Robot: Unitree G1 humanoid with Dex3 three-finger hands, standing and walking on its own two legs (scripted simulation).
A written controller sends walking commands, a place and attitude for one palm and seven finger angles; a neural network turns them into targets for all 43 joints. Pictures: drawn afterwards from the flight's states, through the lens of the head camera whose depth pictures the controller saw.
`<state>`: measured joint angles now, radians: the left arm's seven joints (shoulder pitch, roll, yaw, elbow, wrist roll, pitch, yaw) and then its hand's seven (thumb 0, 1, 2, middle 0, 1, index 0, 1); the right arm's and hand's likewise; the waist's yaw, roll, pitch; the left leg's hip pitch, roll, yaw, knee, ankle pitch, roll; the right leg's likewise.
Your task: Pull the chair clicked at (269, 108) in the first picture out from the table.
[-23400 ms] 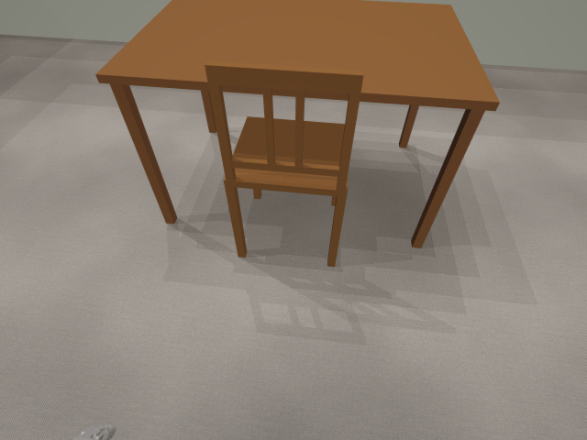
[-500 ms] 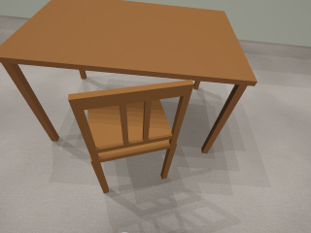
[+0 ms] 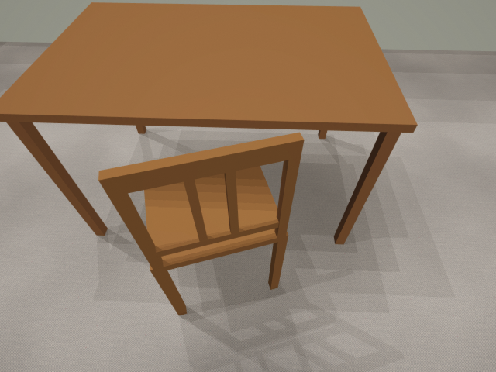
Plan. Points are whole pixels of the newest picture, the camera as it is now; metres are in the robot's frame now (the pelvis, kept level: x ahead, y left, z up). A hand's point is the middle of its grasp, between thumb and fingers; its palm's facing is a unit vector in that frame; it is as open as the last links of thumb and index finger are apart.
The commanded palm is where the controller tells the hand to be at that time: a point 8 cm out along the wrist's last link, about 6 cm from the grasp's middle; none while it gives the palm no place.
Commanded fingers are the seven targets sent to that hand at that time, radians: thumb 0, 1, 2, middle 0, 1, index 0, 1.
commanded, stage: let the arm hang, fingers relaxed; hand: left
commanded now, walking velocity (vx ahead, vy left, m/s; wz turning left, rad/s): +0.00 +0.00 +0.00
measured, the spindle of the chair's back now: (196, 211) +0.47 +0.15 -0.12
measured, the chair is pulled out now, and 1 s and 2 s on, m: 0.14 0.14 0.14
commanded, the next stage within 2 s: look to check the result in 0.28 s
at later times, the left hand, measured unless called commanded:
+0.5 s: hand out of the picture +0.02 +0.16 -0.18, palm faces +0.02 -0.98 -0.20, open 7.3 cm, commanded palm none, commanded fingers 0.00 0.90 0.90 -0.20 -0.30 -0.20 -0.30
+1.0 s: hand out of the picture +0.02 +0.15 -0.18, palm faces +0.02 -0.98 -0.19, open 7.4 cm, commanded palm none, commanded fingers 0.00 0.90 0.90 -0.20 -0.30 -0.20 -0.30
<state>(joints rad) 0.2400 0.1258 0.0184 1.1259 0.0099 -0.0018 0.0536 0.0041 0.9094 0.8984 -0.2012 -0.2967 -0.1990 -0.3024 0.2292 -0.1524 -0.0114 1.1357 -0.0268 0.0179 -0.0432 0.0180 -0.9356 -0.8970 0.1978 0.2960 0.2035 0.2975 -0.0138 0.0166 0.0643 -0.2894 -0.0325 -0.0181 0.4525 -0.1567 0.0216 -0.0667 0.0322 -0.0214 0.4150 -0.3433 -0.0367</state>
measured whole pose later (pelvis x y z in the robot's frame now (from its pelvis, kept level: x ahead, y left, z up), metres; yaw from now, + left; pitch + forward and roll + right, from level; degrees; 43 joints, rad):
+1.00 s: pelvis +0.02 -0.01 +0.00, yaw -1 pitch -1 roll +1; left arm 0.26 0.12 0.02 1.13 0.01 0.00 0.05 0.00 0.91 0.90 -0.20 -0.30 -0.20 -0.30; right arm 0.22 -0.15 -0.01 1.14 -0.02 0.01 -0.05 0.00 -0.92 -0.90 0.20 0.30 0.20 0.30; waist -0.01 -0.01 0.06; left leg -0.23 -0.02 0.00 0.43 -0.19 0.00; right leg 0.00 0.04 0.00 0.37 -0.35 -0.05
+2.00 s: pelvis +0.00 +0.01 -0.02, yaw +2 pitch -1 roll -1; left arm 0.31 0.18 0.02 0.92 0.02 0.02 0.06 0.01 0.90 0.90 -0.20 -0.30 -0.20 -0.30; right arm 0.19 -0.15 -0.03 0.94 -0.02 0.00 -0.03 0.00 -0.91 -0.90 0.20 0.30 0.20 0.30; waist 0.02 -0.04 0.06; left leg -0.37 -0.04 0.01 0.69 -0.30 0.06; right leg -0.16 0.02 -0.05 0.67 -0.44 -0.02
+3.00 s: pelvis -0.04 +0.03 +0.00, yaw +3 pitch +0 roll -1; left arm 0.43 0.13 0.00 1.10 0.02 -0.01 0.04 0.00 0.91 0.90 -0.20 -0.30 -0.20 -0.30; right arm 0.27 -0.13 -0.02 1.12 -0.01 0.02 -0.02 0.01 -0.93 -0.90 0.20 0.30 0.20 0.30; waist 0.01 -0.02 0.02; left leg -0.32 -0.07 -0.01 0.42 -0.09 0.07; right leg -0.16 -0.01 -0.04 0.45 -0.28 0.01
